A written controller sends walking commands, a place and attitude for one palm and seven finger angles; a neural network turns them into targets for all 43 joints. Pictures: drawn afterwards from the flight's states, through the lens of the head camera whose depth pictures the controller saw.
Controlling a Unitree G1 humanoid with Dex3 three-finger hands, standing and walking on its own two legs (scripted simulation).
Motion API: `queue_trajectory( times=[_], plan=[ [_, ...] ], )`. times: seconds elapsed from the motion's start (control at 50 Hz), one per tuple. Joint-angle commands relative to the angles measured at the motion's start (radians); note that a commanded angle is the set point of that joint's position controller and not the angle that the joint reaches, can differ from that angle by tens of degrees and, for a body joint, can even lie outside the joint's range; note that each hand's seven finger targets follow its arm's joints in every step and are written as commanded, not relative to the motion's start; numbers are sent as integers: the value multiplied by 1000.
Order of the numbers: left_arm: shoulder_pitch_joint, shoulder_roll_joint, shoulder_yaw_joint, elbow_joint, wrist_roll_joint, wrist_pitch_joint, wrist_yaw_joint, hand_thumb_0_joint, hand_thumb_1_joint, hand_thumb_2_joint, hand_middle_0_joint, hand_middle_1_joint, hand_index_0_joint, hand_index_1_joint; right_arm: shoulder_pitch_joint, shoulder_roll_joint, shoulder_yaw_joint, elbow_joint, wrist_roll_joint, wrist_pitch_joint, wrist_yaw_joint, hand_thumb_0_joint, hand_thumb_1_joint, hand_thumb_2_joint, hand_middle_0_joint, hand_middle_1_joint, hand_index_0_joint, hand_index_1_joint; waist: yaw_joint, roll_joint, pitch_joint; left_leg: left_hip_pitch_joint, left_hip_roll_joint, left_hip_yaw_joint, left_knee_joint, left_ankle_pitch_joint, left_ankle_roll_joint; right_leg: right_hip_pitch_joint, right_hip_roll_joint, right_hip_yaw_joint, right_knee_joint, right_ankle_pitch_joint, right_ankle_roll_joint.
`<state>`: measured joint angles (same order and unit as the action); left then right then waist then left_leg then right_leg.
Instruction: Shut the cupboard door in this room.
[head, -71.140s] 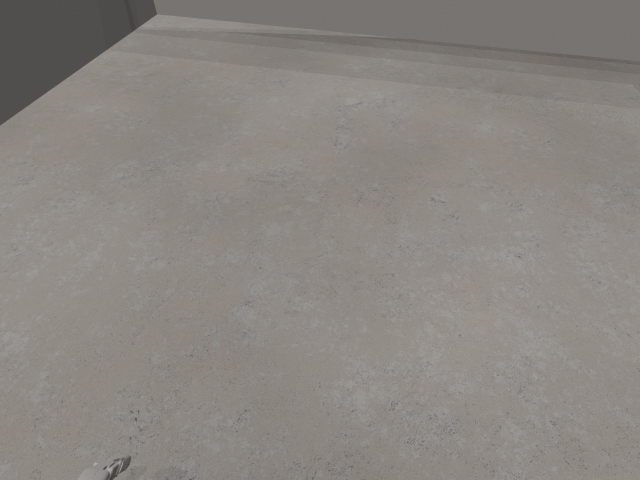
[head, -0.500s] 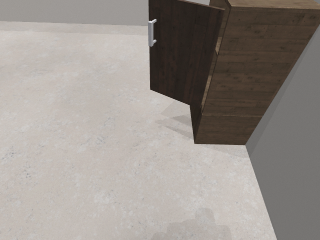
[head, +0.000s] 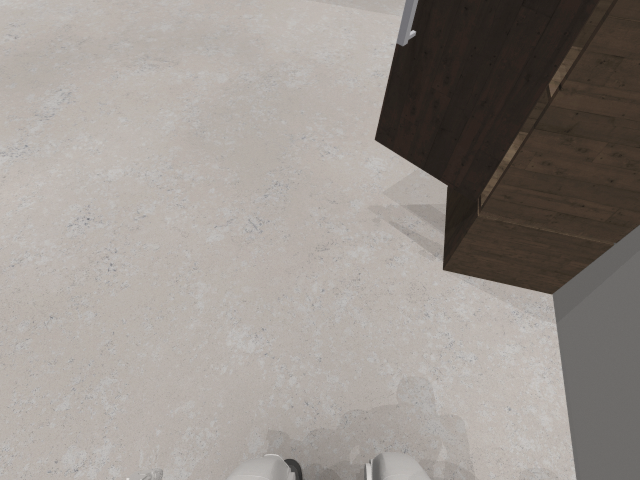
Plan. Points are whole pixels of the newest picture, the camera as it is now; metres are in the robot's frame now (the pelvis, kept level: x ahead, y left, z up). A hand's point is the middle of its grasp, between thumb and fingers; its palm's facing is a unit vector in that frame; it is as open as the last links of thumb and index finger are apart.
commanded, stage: walk to a spot facing it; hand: left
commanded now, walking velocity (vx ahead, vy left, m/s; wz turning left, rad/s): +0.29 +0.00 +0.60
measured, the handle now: (413, 13) +1.06 -0.19 +0.03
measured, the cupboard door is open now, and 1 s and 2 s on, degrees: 61 61 61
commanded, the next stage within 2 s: turn to face it in 1.12 s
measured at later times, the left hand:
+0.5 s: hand out of the picture +0.10 +0.16 -0.14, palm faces +0.31 -0.91 -0.29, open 7.3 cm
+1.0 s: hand out of the picture +0.06 +0.17 -0.18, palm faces +0.67 -0.71 -0.19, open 7.4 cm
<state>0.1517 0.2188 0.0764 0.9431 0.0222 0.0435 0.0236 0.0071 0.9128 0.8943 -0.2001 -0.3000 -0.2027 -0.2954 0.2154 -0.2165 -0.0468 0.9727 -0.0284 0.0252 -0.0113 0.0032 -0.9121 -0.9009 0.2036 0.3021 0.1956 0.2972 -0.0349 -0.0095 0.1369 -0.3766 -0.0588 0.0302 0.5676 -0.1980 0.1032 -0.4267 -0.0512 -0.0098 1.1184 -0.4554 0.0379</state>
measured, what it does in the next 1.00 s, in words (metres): walks ahead, turning left: right foot, then left foot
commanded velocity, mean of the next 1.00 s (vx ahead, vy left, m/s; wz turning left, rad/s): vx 0.32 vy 0.00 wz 0.55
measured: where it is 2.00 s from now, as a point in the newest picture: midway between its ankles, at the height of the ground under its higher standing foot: (214, 376)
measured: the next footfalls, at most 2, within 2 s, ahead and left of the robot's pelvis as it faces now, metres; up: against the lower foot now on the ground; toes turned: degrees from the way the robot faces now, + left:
right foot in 0.40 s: +0.14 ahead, -0.16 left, +0.00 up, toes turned +16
left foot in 0.90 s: +0.26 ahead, +0.14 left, +0.00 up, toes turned +42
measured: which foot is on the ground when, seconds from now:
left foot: down 0.00-0.40, up 0.42-0.88, down 0.90-1.00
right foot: up 0.00-0.38, down 0.40-0.90, up 0.92-1.00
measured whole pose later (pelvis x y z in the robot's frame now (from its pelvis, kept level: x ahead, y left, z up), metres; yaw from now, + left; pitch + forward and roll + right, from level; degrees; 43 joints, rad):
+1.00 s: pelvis +0.23 +0.06 -0.01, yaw +38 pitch +0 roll -1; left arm 0.41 0.20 0.05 1.01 0.02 0.00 0.00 0.01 0.91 0.89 -0.20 -0.30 -0.20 -0.30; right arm 0.06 -0.23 -0.03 0.85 -0.02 -0.04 0.02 0.00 -0.91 -0.90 0.20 0.30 0.19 0.30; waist 0.06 -0.03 0.13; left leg -0.37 -0.07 0.13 0.66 -0.30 0.14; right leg -0.38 -0.14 -0.06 1.31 -0.42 0.05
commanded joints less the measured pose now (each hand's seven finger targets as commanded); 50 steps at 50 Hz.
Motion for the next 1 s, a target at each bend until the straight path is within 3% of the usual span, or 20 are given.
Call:
queue_trajectory(
  times=[0.0,0.16,0.26,0.3,0.34,0.36,0.38,0.4,0.42,0.44,0.48,0.52,0.6,0.72,0.8,0.84,0.86,0.88,0.9,0.98],
  plan=[
    [42,78,19,-82,8,-25,-19,0,900,900,-200,-300,-200,-300,80,-181,-41,-55,-3,-29,-14,0,-900,-900,200,300,200,300,1,79,-194,169,255,-421,-342,-212,34,-84,-11,34,-63,95,13],
    [-63,112,16,-144,14,-43,-37,0,900,900,-200,-300,-200,-300,129,-200,-60,-59,-1,-33,0,0,-900,-900,200,300,200,300,-28,172,-152,237,228,-514,-366,-352,61,-175,14,27,-209,98,32],
    [-60,112,7,-164,10,-51,-41,0,900,900,-200,-300,-200,-300,101,-212,-70,-74,-4,-28,3,0,-900,-900,200,300,200,300,-14,200,-156,173,196,-557,-340,-362,74,-52,53,13,-402,67,21],
    [-3,115,8,-148,9,-53,-39,0,900,900,-200,-300,-200,-300,67,-212,-71,-80,-3,-26,4,0,-900,-900,200,300,200,300,14,193,-167,108,169,-550,-312,-348,63,75,79,0,-495,92,13],
    [130,140,20,-110,10,-60,-37,0,900,900,-200,-300,-200,-300,0,-191,-70,-96,8,-24,5,0,-900,-900,200,300,200,300,90,115,-187,-93,99,-470,-207,-376,19,376,81,-5,-690,165,0],
    [202,201,36,-97,18,-70,-25,0,900,900,-200,-300,-200,-300,-13,-133,-62,-111,18,-26,10,0,-900,-900,200,300,200,300,125,-45,-197,-326,27,-342,1,-394,-35,593,-79,171,-838,-2,-47],
    [229,281,47,-104,27,-73,-10,0,900,900,-200,-300,-200,-300,-16,-65,-45,-142,23,-37,12,0,-900,-900,200,300,200,300,142,-322,-187,-514,-82,-124,341,-387,-103,630,-397,582,-999,-278,-142],
    [171,259,37,-112,8,-69,-4,0,900,900,-200,-300,-200,-300,-38,-137,-61,-143,-1,-35,19,0,-900,-900,200,300,200,300,93,-190,-82,-474,8,-159,528,-313,-100,396,-454,586,-1042,-353,-162],
    [76,234,33,-134,2,-66,-9,0,900,900,-200,-300,-200,-300,4,-112,-59,-142,-7,-29,27,0,-900,-900,200,300,200,300,29,-115,-60,-446,17,-139,575,-236,-104,342,-397,433,-1011,-195,-148],
    [70,201,34,-134,5,-79,-7,0,900,900,-200,-300,-200,-300,52,-92,-57,-122,-8,-20,32,0,-900,-900,200,300,200,300,9,-159,-92,-407,53,-122,633,-194,-110,309,-371,433,-1021,-299,-136],
    [63,114,8,-113,0,-101,-11,0,900,900,-200,-300,-200,-300,27,-106,-54,-89,-12,-15,50,0,-900,-900,200,300,200,300,-3,-160,-24,-372,98,-87,647,-56,-128,262,-252,172,-992,9,-104],
    [148,100,4,-80,-1,-114,-13,0,900,900,-200,-300,-200,-300,8,-72,-42,-99,-2,-16,58,0,-900,-900,200,300,200,300,15,-138,-60,-377,87,-45,629,-8,-130,353,-212,26,-929,310,-96],
    [309,93,-1,-14,6,-128,-2,0,900,900,-200,-300,-200,-300,-88,-46,-27,-122,3,-12,63,0,-900,-900,200,300,200,300,57,-161,-93,-427,90,8,567,-7,-119,521,-219,-94,-835,810,-55],
    [389,100,-7,13,11,-124,4,0,900,900,-200,-300,-200,-300,-275,-31,4,-181,3,-17,77,0,-900,-900,200,300,200,300,97,-165,-23,-369,83,97,278,-31,-85,553,-255,-151,-826,914,-97],
    [347,171,8,3,6,-129,0,0,900,900,-200,-300,-200,-300,-147,-62,1,-160,1,-39,63,0,-900,-900,200,300,200,300,19,-186,-126,-86,-7,176,108,-122,-19,559,-292,-215,-615,1270,-103],
    [312,181,6,-10,-4,-125,-7,0,900,900,-200,-300,-200,-300,84,-146,-26,-108,-10,-42,52,0,-900,-900,200,300,200,300,-106,-83,-259,353,11,120,-18,-5,25,309,-272,-259,-251,1027,-56],
    [312,149,3,-43,-17,-124,-23,0,900,900,-200,-300,-200,-300,214,-264,-55,-89,-18,-47,39,0,-900,-900,200,300,200,300,-149,97,-399,647,283,-270,-39,126,141,4,-133,-244,82,329,-7],
    [245,101,-12,-98,-17,-117,-28,0,900,900,-200,-300,-200,-300,260,-347,-73,-81,3,-49,22,0,-900,-900,200,300,200,300,-151,182,-459,766,489,-595,-129,348,250,-249,-41,-121,307,-121,9],
    [152,126,-6,-127,-14,-106,-17,0,900,900,-200,-300,-200,-300,241,-324,-70,-72,16,-44,14,0,-900,-900,200,300,200,300,-135,11,-375,673,510,-551,-174,363,252,-297,-66,-14,372,-66,-5],
    [220,50,2,-44,13,-66,-26,0,900,900,-200,-300,-200,-300,14,-147,-11,-115,11,-85,-4,0,-900,-900,200,300,200,300,22,57,-101,190,300,-221,-288,291,0,-168,-125,19,188,155,15]
  ],
)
